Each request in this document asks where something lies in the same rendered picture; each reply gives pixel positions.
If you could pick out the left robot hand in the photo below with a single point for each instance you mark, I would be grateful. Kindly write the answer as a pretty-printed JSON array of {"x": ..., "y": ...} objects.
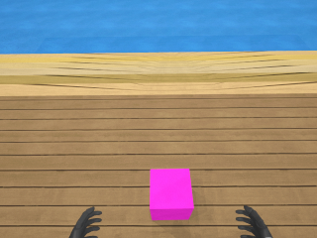
[{"x": 80, "y": 229}]

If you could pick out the right robot hand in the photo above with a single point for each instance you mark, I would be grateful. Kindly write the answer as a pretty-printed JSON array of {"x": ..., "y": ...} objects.
[{"x": 259, "y": 229}]

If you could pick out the carton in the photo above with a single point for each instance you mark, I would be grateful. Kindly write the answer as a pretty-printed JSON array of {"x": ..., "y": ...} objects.
[{"x": 170, "y": 194}]

